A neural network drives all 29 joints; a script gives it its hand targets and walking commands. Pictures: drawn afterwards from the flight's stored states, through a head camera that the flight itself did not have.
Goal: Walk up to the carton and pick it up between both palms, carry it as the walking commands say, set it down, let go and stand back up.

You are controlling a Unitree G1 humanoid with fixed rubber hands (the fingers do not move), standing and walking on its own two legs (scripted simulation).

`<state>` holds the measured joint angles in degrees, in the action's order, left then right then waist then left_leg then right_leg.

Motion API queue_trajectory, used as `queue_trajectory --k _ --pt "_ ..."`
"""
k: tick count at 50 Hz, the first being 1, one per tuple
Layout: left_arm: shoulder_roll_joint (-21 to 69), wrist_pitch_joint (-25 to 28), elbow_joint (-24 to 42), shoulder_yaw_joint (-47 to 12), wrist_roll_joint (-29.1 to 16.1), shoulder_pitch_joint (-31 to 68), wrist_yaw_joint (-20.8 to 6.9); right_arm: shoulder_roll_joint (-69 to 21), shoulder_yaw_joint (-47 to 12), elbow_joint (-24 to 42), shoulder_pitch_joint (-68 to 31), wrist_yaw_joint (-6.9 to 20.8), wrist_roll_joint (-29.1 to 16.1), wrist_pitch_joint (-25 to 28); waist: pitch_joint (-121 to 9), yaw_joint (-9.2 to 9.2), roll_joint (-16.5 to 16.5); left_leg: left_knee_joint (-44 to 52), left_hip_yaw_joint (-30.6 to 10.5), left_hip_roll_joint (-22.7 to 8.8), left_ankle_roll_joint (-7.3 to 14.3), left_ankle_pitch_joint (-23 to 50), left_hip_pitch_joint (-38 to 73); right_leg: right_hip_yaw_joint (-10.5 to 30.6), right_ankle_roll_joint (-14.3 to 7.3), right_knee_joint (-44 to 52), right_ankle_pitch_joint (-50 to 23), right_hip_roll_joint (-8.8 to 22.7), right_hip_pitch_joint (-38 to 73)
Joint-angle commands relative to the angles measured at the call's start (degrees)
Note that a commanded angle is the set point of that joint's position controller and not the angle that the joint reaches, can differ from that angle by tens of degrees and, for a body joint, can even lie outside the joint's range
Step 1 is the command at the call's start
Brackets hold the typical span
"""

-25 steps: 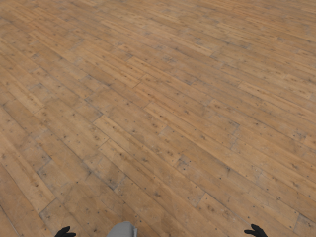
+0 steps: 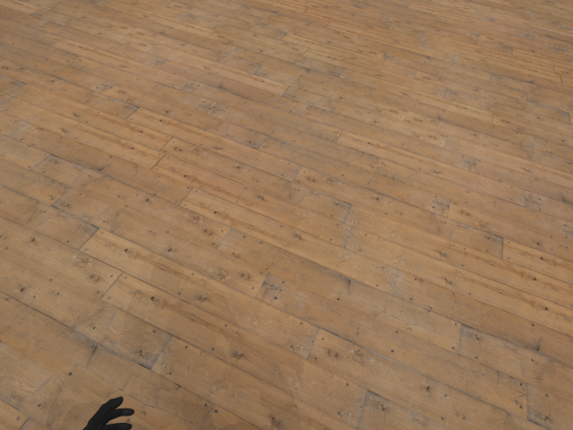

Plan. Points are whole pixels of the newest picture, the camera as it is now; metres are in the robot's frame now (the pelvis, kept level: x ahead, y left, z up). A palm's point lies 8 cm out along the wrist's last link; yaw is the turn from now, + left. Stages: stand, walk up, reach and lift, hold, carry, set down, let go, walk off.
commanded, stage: walk up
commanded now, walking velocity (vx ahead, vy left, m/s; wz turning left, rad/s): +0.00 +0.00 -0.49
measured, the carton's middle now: out of the picture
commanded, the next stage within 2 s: none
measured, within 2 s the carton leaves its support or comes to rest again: neither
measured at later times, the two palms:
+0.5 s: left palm out of the picture +0.13 +0.23 -0.12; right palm out of the picture +0.06 -0.31 -0.11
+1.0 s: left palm (202, 374) +0.21 +0.12 -0.10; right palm out of the picture -0.12 -0.31 -0.14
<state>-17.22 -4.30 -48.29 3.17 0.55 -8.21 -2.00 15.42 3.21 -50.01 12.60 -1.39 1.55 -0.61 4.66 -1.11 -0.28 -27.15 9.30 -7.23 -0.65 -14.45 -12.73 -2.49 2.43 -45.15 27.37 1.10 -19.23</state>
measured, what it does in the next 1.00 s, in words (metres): steps on the spot, turning right: right foot, then left foot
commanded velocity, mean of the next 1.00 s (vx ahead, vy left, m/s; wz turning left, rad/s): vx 0.00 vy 0.00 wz -0.49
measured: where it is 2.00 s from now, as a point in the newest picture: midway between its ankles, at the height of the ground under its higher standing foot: outside the picture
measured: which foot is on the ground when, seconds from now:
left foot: down 0.00-0.08, up 0.10-0.50, down 0.52-0.94, up 0.96-1.00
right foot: up 0.00-0.08, down 0.10-0.54, up 0.56-0.92, down 0.94-1.00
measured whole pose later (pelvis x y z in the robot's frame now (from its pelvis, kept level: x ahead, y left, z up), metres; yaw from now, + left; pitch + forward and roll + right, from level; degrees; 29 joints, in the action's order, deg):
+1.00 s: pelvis -0.04 -0.04 -0.01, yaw -30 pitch +0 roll +0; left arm -15.8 -2.0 -44.5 2.6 1.4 -7.7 -1.3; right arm 17.2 3.9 -48.0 12.9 -1.1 1.4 -3.2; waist 4.1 -1.6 2.8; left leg -48.4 7.8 -7.5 -3.5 -27.4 -20.6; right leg -3.4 -1.5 -33.1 18.5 0.6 -14.4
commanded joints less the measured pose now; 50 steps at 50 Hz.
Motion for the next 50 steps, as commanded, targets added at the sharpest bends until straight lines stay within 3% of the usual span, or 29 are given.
queue_trajectory --k 1,3,4,5,6,7,8,9,11,20,23,25,26,27,28,29,30,31,32,34,40,43,45,46,47,48,49,50 --pt "-2.6 1.1 3.3 0.2 -0.3 0.5 0.1 11.8 3.3 1.3 2.7 -0.1 0.2 0.1 -6.6 -0.84 13.1 3.7 -8.2 -12.8 6.7 32.0 8.0 -2.8 -0.8 8.0 -2.0 -0.8 0.8" --pt "-2.8 1.8 2.0 0.0 -0.1 -2.4 0.2 11.5 3.6 1.4 2.0 0.1 0.0 -0.5 -7.5 1.12 11.4 -0.5 -5.2 -10.9 4.4 25.6 4.5 -4.7 -2.0 19.1 -10.5 -0.6 8.1" --pt "-4.5 2.3 1.6 0.5 0.5 -3.5 0.3 9.5 3.0 1.3 3.0 0.3 0.0 -0.6 -8.3 1.95 6.7 -5.8 -2.9 -8.2 2.6 16.8 -0.4 -2.1 -3.2 23.2 -14.6 2.6 13.7" --pt "-8.2 2.9 1.6 1.3 1.4 -5.4 0.2 6.3 2.1 2.5 3.1 0.5 0.2 -1.1 -7.2 2.88 -8.1 -19.5 -0.4 -2.4 0.1 -11.1 -12.4 11.7 -5.9 27.1 -29.3 13.6 20.0" --pt "-14.4 2.9 2.7 3.2 1.7 -6.7 0.9 5.1 1.3 5.9 -1.5 0.2 -0.3 -1.8 -7.8 5.47 -18.0 -27.9 -3.6 2.2 -3.1 -21.4 -21.1 26.0 -12.1 25.4 -42.9 22.9 18.4" --pt "-13.0 2.6 2.4 3.3 1.0 -6.5 1.5 6.5 1.9 6.0 -3.8 -0.1 -0.6 -2.2 -6.8 5.26 -12.8 -34.2 -7.9 0.8 -3.2 -20.8 -22.3 22.3 -13.7 24.6 -44.7 21.2 17.3" --pt "-11.0 2.4 3.1 3.0 1.1 -3.2 1.8 6.7 2.0 5.5 -3.4 -0.1 -0.3 -2.1 -5.2 3.4 -11.0 -34.7 -9.2 0.4 -3.0 -17.2 -21.7 18.5 -12.4 24.0 -42.2 17.9 14.7" --pt "-9.5 2.3 3.5 2.6 1.2 -0.7 2.0 7.0 2.0 4.3 -2.2 -0.1 -0.2 -1.8 -4.9 2.24 -10.0 -34.2 -8.9 0.4 -3.3 -13.7 -20.1 15.2 -11.1 23.5 -40.8 14.8 13.1" --pt "-8.1 2.5 3.5 2.5 1.3 -0.1 2.2 6.8 2.1 3.3 -0.6 0.2 -0.3 -2.1 -6.2 1.59 -9.3 -34.5 -8.0 1.3 -3.5 -9.7 -17.5 12.4 -10.3 21.7 -45.7 12.0 13.1" --pt "-8.8 2.5 3.9 3.1 1.6 -3.9 2.3 5.4 1.4 6.5 -5.8 0.2 -1.2 -2.4 -4.1 2.87 -9.0 -20.3 -7.2 4.2 -3.6 -9.6 -12.0 19.6 -12.6 24.0 -39.6 11.5 10.7" --pt "-8.8 2.2 4.0 3.3 1.2 -3.2 2.1 4.3 1.1 7.0 -4.2 0.3 -1.7 -1.8 -4.7 2.12 -9.8 -11.7 -6.8 5.7 -2.6 -8.9 -5.7 20.6 -11.9 23.7 -40.4 10.6 8.7" --pt "-7.9 2.0 4.1 3.0 0.8 -3.0 2.0 4.1 1.1 6.8 -1.5 0.1 -1.7 -0.9 -4.8 0.43 -7.8 -0.2 -7.2 6.0 -1.7 -2.0 2.3 19.8 -9.8 20.9 -36.7 8.2 5.1" --pt "-6.1 2.2 4.9 2.3 0.3 -2.7 2.0 5.5 1.5 6.2 1.6 -0.2 -1.5 -0.1 -5.9 -1.09 -3.5 6.8 -9.7 2.4 -0.8 2.9 9.9 17.5 -7.6 16.7 -30.0 5.5 -0.1" --pt "-2.6 2.5 5.5 1.5 0.5 -5.1 1.9 9.7 2.4 5.8 3.3 -0.7 -0.8 0.2 -7.0 -0.58 9.6 10.7 -20.5 -9.4 1.2 10.2 16.3 10.0 -4.4 5.3 -11.3 -1.6 -8.5" --pt "-1.8 1.7 8.0 1.7 0.8 -3.1 2.2 13.8 2.9 7.2 2.5 -0.3 -0.5 -0.3 -6.9 -1.56 19.2 12.4 -29.3 -21.4 9.4 14.2 10.2 3.8 -2.5 -5.9 7.1 -4.3 -12.4" --pt "-3.8 1.3 7.3 2.6 0.6 -2.6 2.1 12.6 2.3 7.5 1.0 0.1 -0.7 -0.3 -5.3 -0.46 11.4 11.2 -26.6 -20.6 10.8 16.3 4.9 4.6 -1.4 -14.2 6.4 -1.6 -10.4" --pt "-3.7 1.1 6.6 2.7 0.7 -3.8 1.6 10.2 1.6 7.8 -1.3 0.0 -0.7 -0.2 -4.7 1.04 8.5 10.9 -21.9 -17.5 9.8 14.6 2.4 4.8 -1.2 -18.4 3.1 -1.8 -9.2" --pt "-3.6 0.9 5.8 2.7 0.6 -4.5 1.2 8.0 1.1 8.2 -3.6 -0.2 -0.6 -0.2 -3.8 1.71 7.6 10.9 -16.6 -14.2 8.4 12.7 0.9 4.2 -0.9 -21.1 -0.4 -1.8 -8.5" --pt "-3.9 0.6 5.5 2.7 0.4 -4.3 0.6 6.8 0.9 8.2 -4.9 -0.5 -0.5 0.0 -3.5 1.77 8.9 10.4 -12.3 -11.5 7.4 13.1 1.5 3.6 -0.5 -21.0 -3.2 -1.6 -8.5" --pt "-3.6 0.5 5.4 2.4 0.3 -4.2 0.2 6.6 1.1 7.8 -3.7 -0.5 -0.3 0.1 -4.4 1.01 11.0 9.0 -9.1 -10.0 7.1 17.6 4.4 1.8 0.5 -18.2 -3.9 -1.6 -8.2" --pt "-1.6 0.3 7.0 0.9 0.2 0.4 0.3 8.9 2.3 5.6 1.3 -0.1 0.6 0.2 -5.3 -1.26 13.1 6.3 -6.8 -12.9 8.2 26.6 8.9 -0.4 -0.4 -2.3 -0.3 -0.1 -4.6" --pt "-1.2 0.8 6.8 0.7 0.2 -0.1 0.2 9.9 2.9 5.0 1.4 0.3 0.9 -0.2 -6.7 -0.89 12.5 4.2 -5.7 -13.5 7.3 28.3 7.5 -2.5 -1.3 5.5 -1.8 -0.7 0.7" --pt "-2.6 1.8 5.9 1.0 0.5 -3.3 0.2 9.6 3.0 4.8 0.7 0.4 0.6 -0.7 -7.8 1.14 10.0 -0.4 -3.1 -11.8 5.2 20.2 2.8 -3.7 -2.2 16.4 -10.1 -0.2 8.5" --pt "-4.4 2.2 5.3 1.3 1.0 -5.0 0.2 8.5 2.3 4.8 0.3 0.5 0.5 -0.8 -8.3 2.51 6.9 -3.8 -1.2 -9.6 3.0 11.1 -2.0 -2.5 -3.2 22.3 -15.7 1.9 14.0" --pt "-8.7 2.8 5.1 2.0 1.6 -6.1 0.3 5.7 1.4 5.7 0.3 0.6 0.6 -1.1 -7.7 3.06 -6.3 -15.8 2.6 -2.7 0.0 -7.5 -10.5 10.0 -5.2 27.4 -27.2 12.0 18.6" --pt "-15.1 2.9 5.6 3.3 1.7 -8.1 0.9 5.1 0.8 9.3 -4.0 0.3 -0.2 -1.6 -7.6 6.01 -19.2 -25.6 0.0 3.0 -3.8 -20.0 -20.3 26.9 -11.5 27.9 -42.9 22.6 17.7" --pt "-13.5 2.9 4.7 2.9 0.6 -8.6 1.4 6.4 1.5 9.3 -5.8 0.0 -0.8 -2.0 -7.4 5.41 -14.6 -31.9 -5.4 1.3 -4.0 -19.5 -21.6 23.8 -13.3 26.4 -46.9 21.5 17.5" --pt "-11.7 3.0 4.8 2.6 0.5 -6.0 1.7 6.8 1.6 8.7 -4.8 0.0 -0.5 -2.0 -5.9 3.6 -12.5 -33.6 -7.2 1.1 -3.7 -16.7 -21.6 20.1 -12.1 25.6 -45.8 18.9 16.0"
